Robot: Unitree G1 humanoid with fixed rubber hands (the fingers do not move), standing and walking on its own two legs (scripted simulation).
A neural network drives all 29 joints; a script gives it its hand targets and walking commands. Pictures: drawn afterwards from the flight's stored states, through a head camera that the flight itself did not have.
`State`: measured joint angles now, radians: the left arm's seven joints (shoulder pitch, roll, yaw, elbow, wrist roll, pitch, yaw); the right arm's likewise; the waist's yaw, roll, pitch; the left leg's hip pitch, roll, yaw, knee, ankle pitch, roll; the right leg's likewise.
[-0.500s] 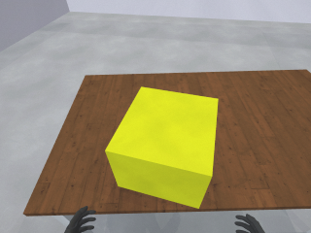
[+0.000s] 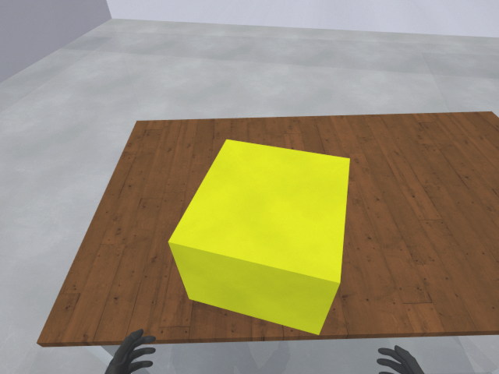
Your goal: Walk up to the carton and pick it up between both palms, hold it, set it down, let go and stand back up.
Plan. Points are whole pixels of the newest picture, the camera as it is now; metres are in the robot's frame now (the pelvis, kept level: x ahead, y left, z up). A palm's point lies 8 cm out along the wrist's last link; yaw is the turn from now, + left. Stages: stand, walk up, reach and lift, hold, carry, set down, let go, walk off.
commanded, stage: stand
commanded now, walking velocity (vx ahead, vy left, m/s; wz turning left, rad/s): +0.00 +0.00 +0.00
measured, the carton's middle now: (268, 229) +0.43 +0.00 -0.03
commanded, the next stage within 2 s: none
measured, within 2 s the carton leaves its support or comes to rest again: neither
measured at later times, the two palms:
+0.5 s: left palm out of the picture +0.09 +0.27 -0.10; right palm out of the picture +0.13 -0.29 -0.08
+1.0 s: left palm out of the picture +0.09 +0.27 -0.11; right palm out of the picture +0.12 -0.30 -0.09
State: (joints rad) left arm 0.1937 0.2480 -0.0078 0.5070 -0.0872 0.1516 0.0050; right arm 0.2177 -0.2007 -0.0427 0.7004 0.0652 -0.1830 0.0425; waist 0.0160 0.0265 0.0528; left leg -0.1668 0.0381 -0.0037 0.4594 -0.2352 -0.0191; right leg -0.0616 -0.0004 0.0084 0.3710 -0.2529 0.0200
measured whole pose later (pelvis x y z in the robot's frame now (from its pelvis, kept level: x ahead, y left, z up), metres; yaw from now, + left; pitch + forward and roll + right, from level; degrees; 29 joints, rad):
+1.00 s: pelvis +0.00 +0.00 +0.00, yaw +0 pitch -3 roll -1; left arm 0.18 0.29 0.00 0.89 -0.03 0.00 0.00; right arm 0.22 -0.36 -0.04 0.75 0.02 -0.01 0.01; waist 0.02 0.03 0.05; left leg -0.17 0.03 0.00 0.46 -0.24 -0.02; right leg -0.08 0.00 0.01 0.40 -0.27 0.02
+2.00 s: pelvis -0.01 +0.00 +0.00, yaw +0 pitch -4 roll -1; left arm 0.13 0.29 0.00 1.00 -0.03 0.00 0.00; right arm 0.22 -0.36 -0.04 0.82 0.02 -0.02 0.01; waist 0.02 0.03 0.06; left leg -0.17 0.03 0.00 0.46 -0.23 -0.02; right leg -0.08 0.00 0.01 0.40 -0.26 0.02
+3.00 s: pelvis +0.00 +0.00 +0.00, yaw +0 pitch -3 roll -1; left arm 0.10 0.29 0.00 1.03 -0.03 0.00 0.00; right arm 0.22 -0.36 -0.04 0.84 0.02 -0.02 0.00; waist 0.02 0.03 0.06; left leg -0.17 0.03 0.00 0.45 -0.23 -0.02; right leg -0.08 0.00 0.01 0.39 -0.26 0.02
